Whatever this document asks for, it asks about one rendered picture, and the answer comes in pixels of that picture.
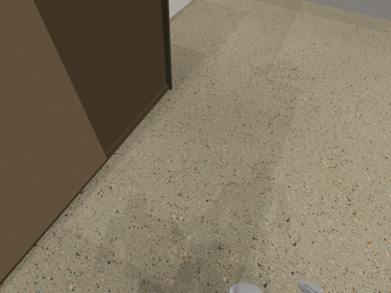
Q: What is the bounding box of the right robot hand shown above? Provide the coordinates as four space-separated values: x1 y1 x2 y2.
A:
298 280 323 293

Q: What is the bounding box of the wardrobe door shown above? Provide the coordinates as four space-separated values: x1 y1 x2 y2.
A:
34 0 166 153
0 0 107 282

